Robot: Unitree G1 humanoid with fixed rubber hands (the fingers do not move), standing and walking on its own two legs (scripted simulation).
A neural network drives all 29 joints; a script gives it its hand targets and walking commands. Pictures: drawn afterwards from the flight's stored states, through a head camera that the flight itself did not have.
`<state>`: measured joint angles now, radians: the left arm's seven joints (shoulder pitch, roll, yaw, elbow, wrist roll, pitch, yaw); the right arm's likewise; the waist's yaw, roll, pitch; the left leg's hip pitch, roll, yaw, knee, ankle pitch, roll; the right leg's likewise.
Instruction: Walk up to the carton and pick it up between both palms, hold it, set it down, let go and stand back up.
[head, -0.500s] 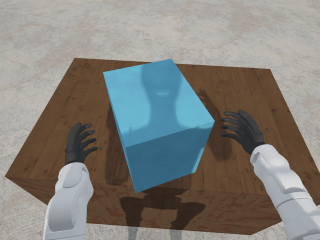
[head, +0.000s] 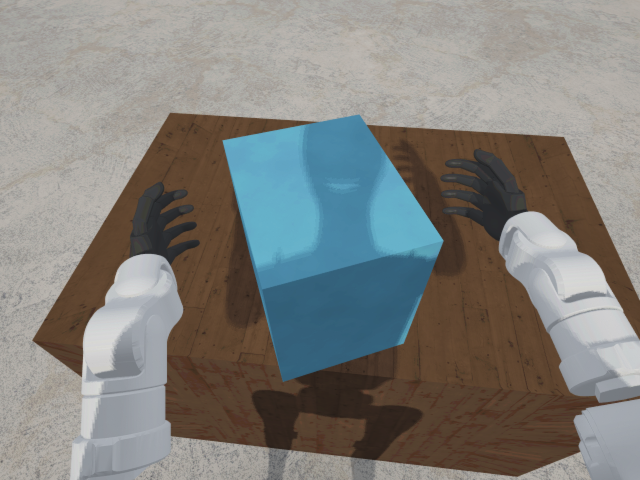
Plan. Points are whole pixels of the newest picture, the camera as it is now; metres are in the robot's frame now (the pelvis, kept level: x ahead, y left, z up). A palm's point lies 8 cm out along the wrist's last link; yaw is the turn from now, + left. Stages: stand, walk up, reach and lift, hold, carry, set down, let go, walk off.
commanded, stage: reach and lift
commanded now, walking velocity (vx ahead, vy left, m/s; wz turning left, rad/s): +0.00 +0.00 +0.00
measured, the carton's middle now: (320, 250) +0.44 +0.08 +0.00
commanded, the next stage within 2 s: none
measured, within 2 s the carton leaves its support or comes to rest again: neither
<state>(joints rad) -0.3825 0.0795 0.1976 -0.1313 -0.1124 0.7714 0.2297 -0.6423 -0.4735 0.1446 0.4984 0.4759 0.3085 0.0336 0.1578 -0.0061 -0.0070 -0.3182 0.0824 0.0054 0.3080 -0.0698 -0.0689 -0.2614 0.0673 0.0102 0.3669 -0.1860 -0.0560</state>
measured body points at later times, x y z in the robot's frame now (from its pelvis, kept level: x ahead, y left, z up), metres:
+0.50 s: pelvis +0.00 +0.01 +0.00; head +0.06 +0.00 +0.44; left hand +0.36 +0.27 +0.16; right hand +0.51 -0.10 +0.17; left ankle +0.05 +0.16 -0.74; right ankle +0.00 -0.08 -0.74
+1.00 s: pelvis +0.00 +0.01 +0.00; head +0.08 +0.01 +0.44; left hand +0.35 +0.26 +0.07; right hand +0.50 -0.09 +0.07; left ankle +0.05 +0.16 -0.74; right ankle +0.00 -0.08 -0.74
